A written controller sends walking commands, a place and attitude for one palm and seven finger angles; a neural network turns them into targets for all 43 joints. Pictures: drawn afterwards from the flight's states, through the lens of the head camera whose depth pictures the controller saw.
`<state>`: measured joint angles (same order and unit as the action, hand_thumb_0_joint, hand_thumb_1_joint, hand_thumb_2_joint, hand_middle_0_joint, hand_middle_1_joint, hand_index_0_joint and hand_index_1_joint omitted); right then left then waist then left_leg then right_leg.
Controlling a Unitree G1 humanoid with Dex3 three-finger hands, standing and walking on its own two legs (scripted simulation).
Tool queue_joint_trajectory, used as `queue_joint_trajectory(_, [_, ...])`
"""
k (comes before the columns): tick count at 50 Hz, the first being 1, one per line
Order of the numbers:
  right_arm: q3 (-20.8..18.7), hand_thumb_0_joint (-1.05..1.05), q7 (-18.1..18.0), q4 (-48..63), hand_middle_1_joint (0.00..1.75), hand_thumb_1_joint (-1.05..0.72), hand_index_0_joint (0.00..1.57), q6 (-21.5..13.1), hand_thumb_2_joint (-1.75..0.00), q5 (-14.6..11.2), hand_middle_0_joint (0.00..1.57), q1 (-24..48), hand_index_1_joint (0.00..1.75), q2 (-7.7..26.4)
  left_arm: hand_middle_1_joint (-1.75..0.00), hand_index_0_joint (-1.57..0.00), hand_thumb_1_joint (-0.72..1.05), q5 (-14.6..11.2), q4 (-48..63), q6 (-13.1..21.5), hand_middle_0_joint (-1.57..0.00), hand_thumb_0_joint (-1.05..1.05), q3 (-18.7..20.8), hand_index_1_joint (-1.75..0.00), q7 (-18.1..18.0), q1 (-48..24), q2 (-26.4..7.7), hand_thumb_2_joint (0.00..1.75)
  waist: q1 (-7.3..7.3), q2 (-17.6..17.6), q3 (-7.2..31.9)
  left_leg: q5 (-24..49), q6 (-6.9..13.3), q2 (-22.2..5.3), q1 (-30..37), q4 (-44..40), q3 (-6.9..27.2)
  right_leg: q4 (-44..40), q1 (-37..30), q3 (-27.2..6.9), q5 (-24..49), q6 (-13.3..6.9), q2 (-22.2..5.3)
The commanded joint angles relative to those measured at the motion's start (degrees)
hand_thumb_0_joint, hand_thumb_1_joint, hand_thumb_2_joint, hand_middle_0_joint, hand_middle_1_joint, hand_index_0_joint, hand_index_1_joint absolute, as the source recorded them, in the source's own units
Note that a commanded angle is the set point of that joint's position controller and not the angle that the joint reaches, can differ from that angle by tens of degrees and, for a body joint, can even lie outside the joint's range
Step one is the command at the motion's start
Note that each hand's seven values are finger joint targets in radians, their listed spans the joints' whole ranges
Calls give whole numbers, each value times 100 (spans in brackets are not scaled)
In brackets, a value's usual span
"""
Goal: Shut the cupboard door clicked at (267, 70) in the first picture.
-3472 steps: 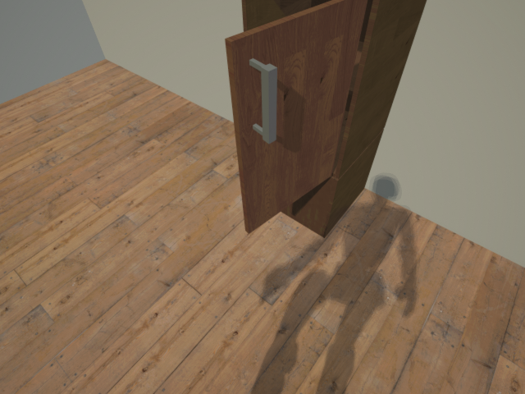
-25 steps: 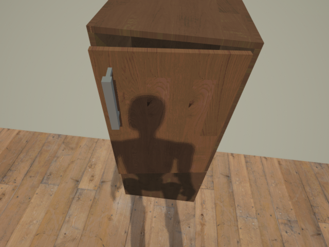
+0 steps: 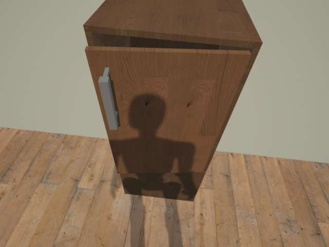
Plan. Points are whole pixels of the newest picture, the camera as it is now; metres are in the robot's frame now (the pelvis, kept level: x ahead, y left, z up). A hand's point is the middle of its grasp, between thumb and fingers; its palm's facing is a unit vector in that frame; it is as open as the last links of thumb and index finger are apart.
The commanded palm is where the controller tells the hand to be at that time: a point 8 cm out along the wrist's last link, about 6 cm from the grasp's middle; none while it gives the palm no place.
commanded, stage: raise the hand and make a fist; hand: left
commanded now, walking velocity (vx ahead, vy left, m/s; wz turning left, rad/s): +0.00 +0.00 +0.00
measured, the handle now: (110, 100) +0.44 +0.18 +0.11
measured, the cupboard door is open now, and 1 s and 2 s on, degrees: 8 8 8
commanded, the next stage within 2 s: none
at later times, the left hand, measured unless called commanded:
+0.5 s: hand out of the picture +0.13 +0.16 -0.05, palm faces +0.13 -0.99 +0.04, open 6.3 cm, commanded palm +0.10 +0.22 -0.03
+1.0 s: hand (80, 211) +0.18 +0.19 +0.04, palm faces +0.22 -0.97 -0.06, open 3.9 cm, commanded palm +0.14 +0.22 +0.04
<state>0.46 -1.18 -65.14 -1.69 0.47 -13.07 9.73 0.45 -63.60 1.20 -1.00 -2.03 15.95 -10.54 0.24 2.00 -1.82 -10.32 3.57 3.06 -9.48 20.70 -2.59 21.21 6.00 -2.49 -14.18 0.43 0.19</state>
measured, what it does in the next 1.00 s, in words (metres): lowers itself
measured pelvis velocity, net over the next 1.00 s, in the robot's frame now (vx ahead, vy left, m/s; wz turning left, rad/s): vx -0.01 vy -0.03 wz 0.02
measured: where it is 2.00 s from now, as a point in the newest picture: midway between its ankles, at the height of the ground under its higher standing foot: outside the picture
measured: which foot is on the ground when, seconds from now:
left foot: down 0.00-1.00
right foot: down 0.00-1.00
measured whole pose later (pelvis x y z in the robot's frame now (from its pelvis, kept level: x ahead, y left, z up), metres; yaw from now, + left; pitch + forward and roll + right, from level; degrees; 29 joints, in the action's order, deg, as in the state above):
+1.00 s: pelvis -0.01 -0.03 -0.05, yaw +1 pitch +8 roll +0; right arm 0.4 -3.4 -31.7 -11.8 -1.7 -19.8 13.2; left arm -18.6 11.1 15.2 14.1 7.6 29.0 -13.2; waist 0.5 -1.2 6.1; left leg -23.5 0.9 0.0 -35.6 51.5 -0.7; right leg 51.1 31.1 3.3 -27.4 -2.8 2.1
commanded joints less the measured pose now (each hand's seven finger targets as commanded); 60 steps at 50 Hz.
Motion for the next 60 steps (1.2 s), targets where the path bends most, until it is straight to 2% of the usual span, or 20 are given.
queue_joint_trajectory(1, [-111, 0, -71, 176, 30, -90, 20, -66, -90, -19, 20, -163, 30, 787, -30, -20, 90, 23, 171, 50, -20, 0, 97, -30, -14, 284, -653, 90, -8, -149, -92, 614, -104, -893, 230, -424, 860, -334, 456, -410, 589, -203, -558])
queue_joint_trajectory(5, [-74, 0, -8, 531, 30, -90, 20, -101, -90, -46, 20, -16, 30, 786, -30, -20, 90, 152, 68, 173, -20, 0, 62, -30, -237, 591, -498, 90, 23, -489, -149, 1895, -263, -950, 8, 665, 651, -116, 565, -321, 1563, -114, -697])
queue_joint_trajectory(6, [-436, 0, -494, 2386, 30, -90, 20, -1060, -90, -142, 20, -844, 30, 1940, -30, -20, 90, -506, 9293, 1604, -20, 0, 2788, -30, -343, -4091, -3943, 90, -899, -658, 2110, 2501, -241, -631, 2050, 521, 924, 954, 824, 323, 1870, -110, -83])
queue_joint_trajectory(7, [34, 0, -551, 2351, 30, -90, 20, -1551, -90, -345, 20, -125, 30, 1107, -32, -22, 90, -692, 8003, 1225, -22, 0, 371, -32, -370, -542, -1128, 90, -283, -2576, 2832, 3068, -420, -683, 2711, 540, 598, 1493, 1210, 662, 319, -156, 223])
queue_joint_trajectory(8, [-30, 0, -540, 2041, 30, -90, 20, -1705, -90, -238, 20, -37, 30, 1165, -34, -24, 90, -937, 7765, 919, -24, 0, 866, -34, -649, -310, -1205, 90, -50, -1936, 2718, 3110, -729, -781, 2127, 285, 660, 1333, 1087, 633, -133, -190, 212])
queue_joint_trajectory(9, [2, 0, -328, 1917, 30, -90, 20, -1719, -90, -266, 20, -23, 30, 789, -36, -25, 90, -930, 6096, 317, -25, 0, -366, -36, -503, 1176, 668, 90, -286, -1388, 1517, 1964, -632, -798, 1176, 63, 788, 1353, 1658, 627, -407, -105, 45])
queue_joint_trajectory(10, [-245, 0, -184, 2341, 30, -90, 20, -1758, -90, -269, 20, -126, 30, 1194, -38, -27, 90, -989, 7240, 559, -27, 0, 69, -38, -538, -117, -71, 90, -339, -1155, 809, 596, -550, -680, 248, 216, 881, 1215, 1554, 607, -254, -173, -15])
queue_joint_trajectory(12, [-294, 0, -112, 2702, 30, -90, 20, -1832, -90, -192, 20, 234, 30, 1180, -42, -31, 90, -923, 6209, 1077, -31, 0, 354, -42, -338, 319, -84, 90, -336, 71, -425, -950, -474, -415, -1226, 639, 931, 928, 2106, 773, -479, -210, -45])
queue_joint_trajectory(15, [-473, 0, 75, 3149, 30, -90, 20, -1747, -90, -136, 20, 425, 30, 1029, -48, -36, 90, -1272, 5024, 2196, -36, 0, 922, -48, 519, 2610, 151, 90, 304, 1616, 17, -189, -461, -262, -2104, 1779, 624, 1655, 2663, 891, -406, -246, 77])
queue_joint_trajectory(17, [-547, 0, 172, 3395, 30, -90, 20, -1671, -90, -75, 20, 609, 30, 1082, -52, -40, 90, -1650, 5166, 3082, -40, 0, 1041, -52, 1383, 2802, 96, 90, 419, 1934, 494, -394, -517, -144, -2741, 2446, 387, 2214, 2882, 628, -174, -170, -38])
queue_joint_trajectory(21, [-551, 0, 154, 4257, 30, -90, 20, -1460, -90, -183, 20, 961, 30, 1106, -60, -47, 90, -1855, 6170, 2956, -47, 0, 1770, -60, 1935, 2399, -760, 90, 661, -311, 1151, -690, -392, 55, -2938, 2808, 32, 2540, 2689, 124, -534, -244, -155])
queue_joint_trajectory(24, [-492, 0, 31, 4529, 30, -90, 20, -1452, -90, -145, 20, 773, 30, 1029, -66, -53, 90, -1797, 7927, 2873, -53, 0, 1989, -66, 1477, 1169, -1256, 90, 420, -1144, 1799, -1004, -256, -101, -2794, 3032, 192, 2479, 3041, -147, -1394, -243, -93])
queue_joint_trajectory(30, [-362, 0, -182, 4089, 30, -90, 20, -1741, -90, -168, 20, 429, 30, 1074, -78, -64, 90, -1741, 9292, 3930, -64, 0, 861, -78, 1303, -38, -719, 90, -425, -843, 1579, -1287, -136, -301, -2844, 3801, 554, 2526, 4007, -380, -1712, -202, 43])
queue_joint_trajectory(33, [-276, 0, -349, 4024, 30, -90, 20, -1781, -90, -263, 20, 347, 30, 1175, -84, -69, 90, -1900, 8445, 3520, -69, 0, 807, -84, 1832, 172, -943, 90, -549, -362, 1146, -1484, -96, -314, -3225, 3876, 565, 2125, 3765, -623, -1958, -51, -50])
queue_joint_trajectory(37, [-259, 0, -473, 4342, 30, -90, 20, -1436, -90, -429, 20, 355, 30, 1149, -92, -77, 90, -1992, 7308, 1635, -77, 0, 1446, -92, 2181, 923, -1336, 90, 5, 428, 1308, -1418, -121, -251, -3452, 3440, 446, 1528, 2595, -993, -1923, 206, -404])
queue_joint_trajectory(40, [-175, 0, -470, 4613, 30, -90, 20, -1191, -90, -417, 20, 587, 30, 918, -98, -82, 90, -2201, 7773, 759, -82, 0, 2147, -98, 1791, 1063, -1488, 90, 418, 189, 1635, -991, -219, -192, -3075, 3134, 453, 1488, 1831, -1014, -1032, 310, -588])
queue_joint_trajectory(43, [-149, 0, -425, 4517, 30, -90, 20, -1191, -90, -291, 20, 534, 30, 781, -104, -88, 90, -2251, 8542, 1035, -88, 0, 2622, -104, 1046, 1069, -1452, 90, 526, 275, 1725, -350, -266, -259, -2648, 2892, 532, 1806, 1525, -597, 560, 326, -446])
queue_joint_trajectory(46, [-188, 0, -281, 4412, 30, -90, 20, -1318, -90, -225, 20, 192, 30, 828, -110, -93, 90, -1984, 8844, 1726, -93, 0, 2067, -110, 884, 1136, -1062, 90, 324, -40, 1643, 305, -251, -275, -2162, 2604, 506, 2269, 1823, 12, 1854, 173, -175])
queue_joint_trajectory(53, [-242, 0, -295, 4259, 30, -90, 20, -1586, -90, -297, 20, 14, 30, 1136, -124, -106, 90, -1905, 8575, 1878, -106, 0, 1165, -124, 1448, 1076, -829, 90, -43, -221, 1343, -103, -149, -310, -1725, 2386, 571, 1993, 2469, 361, 278, -47, 64])
queue_joint_trajectory(60, [-128, 0, -359, 4382, 30, -90, 20, -1527, -90, -291, 20, 182, 30, 1026, -138, -119, 90, -1788, 9496, 1497, -119, 0, 1714, -138, 856, 412, -1196, 90, 226, -691, 1665, 7, -246, -380, -1103, 1815, 720, 2012, 2104, 666, 127, -197, 143])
